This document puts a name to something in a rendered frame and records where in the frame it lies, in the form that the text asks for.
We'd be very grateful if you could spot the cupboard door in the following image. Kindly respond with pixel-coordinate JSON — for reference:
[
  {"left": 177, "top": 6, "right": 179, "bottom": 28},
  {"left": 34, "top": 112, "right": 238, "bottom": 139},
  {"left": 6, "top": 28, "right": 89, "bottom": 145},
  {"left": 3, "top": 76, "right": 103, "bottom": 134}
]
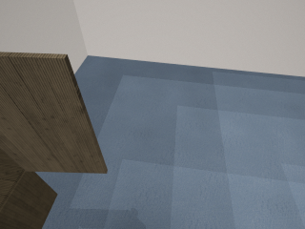
[{"left": 0, "top": 52, "right": 108, "bottom": 174}]

